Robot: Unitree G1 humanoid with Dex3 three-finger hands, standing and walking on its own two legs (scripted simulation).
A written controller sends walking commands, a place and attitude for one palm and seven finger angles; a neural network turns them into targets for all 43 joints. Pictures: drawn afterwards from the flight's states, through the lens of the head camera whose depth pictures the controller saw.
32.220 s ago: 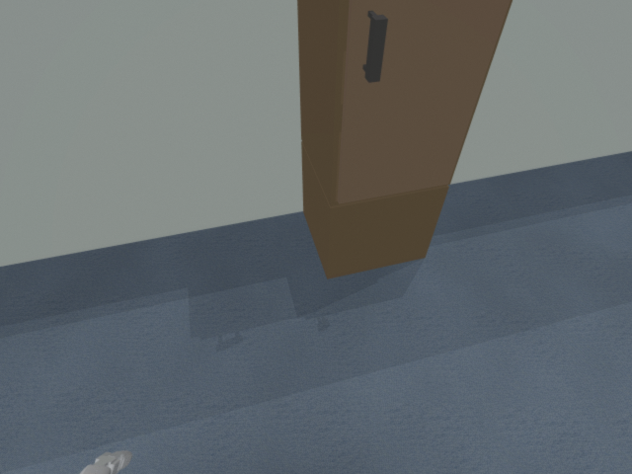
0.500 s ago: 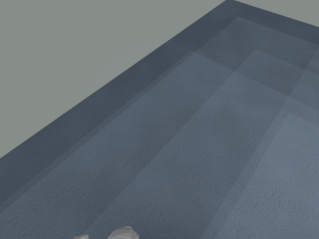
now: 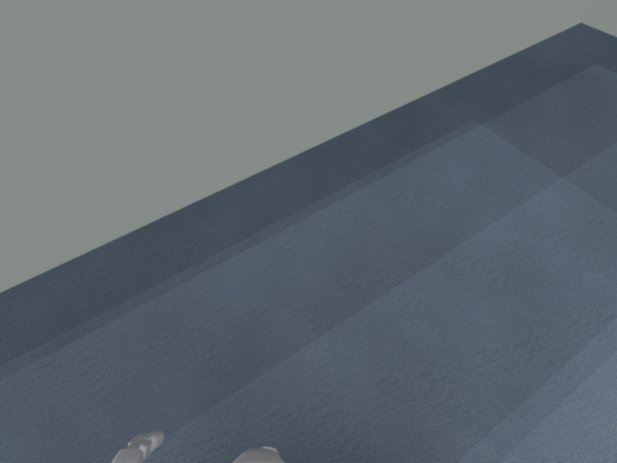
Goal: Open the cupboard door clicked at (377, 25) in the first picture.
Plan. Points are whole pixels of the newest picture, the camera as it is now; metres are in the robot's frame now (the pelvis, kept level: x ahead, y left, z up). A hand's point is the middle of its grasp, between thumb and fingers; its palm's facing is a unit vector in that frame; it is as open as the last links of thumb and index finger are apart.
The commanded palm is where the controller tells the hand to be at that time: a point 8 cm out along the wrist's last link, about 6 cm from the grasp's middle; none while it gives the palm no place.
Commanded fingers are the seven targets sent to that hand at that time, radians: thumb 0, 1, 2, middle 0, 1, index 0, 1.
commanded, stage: turn to face it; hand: left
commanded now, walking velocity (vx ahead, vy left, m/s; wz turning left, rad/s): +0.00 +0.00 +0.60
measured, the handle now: out of the picture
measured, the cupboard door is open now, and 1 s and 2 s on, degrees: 37 37 37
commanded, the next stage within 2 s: take the last steps up to it in 1.84 s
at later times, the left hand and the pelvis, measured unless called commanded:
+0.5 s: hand out of the picture +0.01 +0.26 -0.17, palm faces +0.34 -0.91 -0.24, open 7.4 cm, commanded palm none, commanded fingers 0.00 0.90 0.90 -0.20 -0.30 -0.20 -0.30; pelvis +0.01 +0.03 +0.01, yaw +18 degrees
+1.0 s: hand out of the picture +0.00 +0.19 -0.14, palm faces +0.57 -0.78 -0.25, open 7.4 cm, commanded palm none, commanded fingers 0.00 0.90 0.90 -0.20 -0.30 -0.20 -0.30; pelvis +0.05 -0.01 +0.02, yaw +37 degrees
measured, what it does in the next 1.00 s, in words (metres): steps on the spot, turning left: left foot, then right foot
